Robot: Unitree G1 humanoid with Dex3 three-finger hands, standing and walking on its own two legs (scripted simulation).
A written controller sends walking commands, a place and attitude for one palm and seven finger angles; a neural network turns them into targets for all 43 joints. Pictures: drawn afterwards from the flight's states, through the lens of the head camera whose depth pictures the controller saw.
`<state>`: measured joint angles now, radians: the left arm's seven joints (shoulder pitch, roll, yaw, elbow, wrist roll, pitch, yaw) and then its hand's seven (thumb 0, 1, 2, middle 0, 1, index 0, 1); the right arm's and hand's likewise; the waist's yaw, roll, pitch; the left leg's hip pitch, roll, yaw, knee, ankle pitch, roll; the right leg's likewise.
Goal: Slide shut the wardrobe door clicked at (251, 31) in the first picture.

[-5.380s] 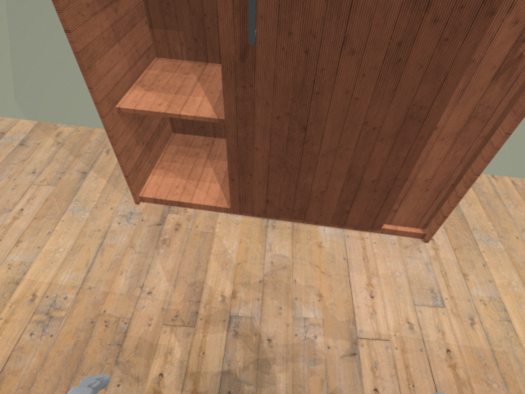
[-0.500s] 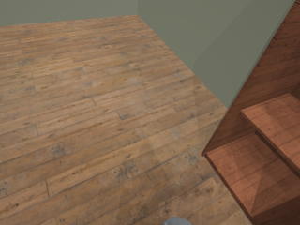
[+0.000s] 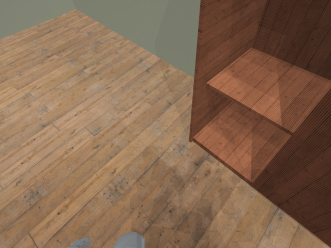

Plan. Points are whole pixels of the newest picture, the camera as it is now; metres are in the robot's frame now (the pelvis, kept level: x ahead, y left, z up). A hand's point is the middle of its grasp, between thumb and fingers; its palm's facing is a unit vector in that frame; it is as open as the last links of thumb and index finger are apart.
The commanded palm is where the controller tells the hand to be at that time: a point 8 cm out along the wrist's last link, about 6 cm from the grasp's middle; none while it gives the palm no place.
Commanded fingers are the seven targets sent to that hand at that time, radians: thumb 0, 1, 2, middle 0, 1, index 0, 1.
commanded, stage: turn to face it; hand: right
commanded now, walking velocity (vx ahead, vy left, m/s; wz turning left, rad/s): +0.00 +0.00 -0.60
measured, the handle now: out of the picture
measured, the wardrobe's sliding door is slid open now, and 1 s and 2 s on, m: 0.47 0.47 0.47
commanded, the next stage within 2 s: take the last steps up to it in 1.16 s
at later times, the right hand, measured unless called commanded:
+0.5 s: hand out of the picture +0.05 -0.17 -0.13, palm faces +0.30 +0.91 -0.28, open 7.4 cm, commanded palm none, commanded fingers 0.00 -0.90 -0.90 0.20 0.30 0.20 0.30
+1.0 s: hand out of the picture -0.12 -0.23 -0.17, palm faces +0.58 +0.78 -0.22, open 7.4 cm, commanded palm none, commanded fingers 0.00 -0.90 -0.90 0.20 0.30 0.20 0.30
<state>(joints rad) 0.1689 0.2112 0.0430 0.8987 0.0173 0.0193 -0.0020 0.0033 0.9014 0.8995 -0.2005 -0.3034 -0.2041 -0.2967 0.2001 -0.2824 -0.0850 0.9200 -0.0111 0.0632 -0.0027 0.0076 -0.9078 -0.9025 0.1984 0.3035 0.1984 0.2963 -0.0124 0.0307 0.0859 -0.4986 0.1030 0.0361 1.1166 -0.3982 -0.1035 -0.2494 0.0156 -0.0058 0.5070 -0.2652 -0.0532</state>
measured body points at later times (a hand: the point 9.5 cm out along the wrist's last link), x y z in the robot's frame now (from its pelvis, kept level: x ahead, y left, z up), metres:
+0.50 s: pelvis -0.01 +0.05 +0.00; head +0.02 +0.08 +0.45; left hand +0.11 +0.30 -0.16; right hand +0.03 -0.22 -0.11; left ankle +0.02 +0.15 -0.74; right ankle -0.06 -0.09 -0.64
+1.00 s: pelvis -0.05 -0.02 +0.00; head -0.04 -0.07 +0.45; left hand +0.18 +0.13 -0.12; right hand -0.15 -0.27 -0.16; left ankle +0.03 +0.14 -0.64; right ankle -0.07 -0.08 -0.74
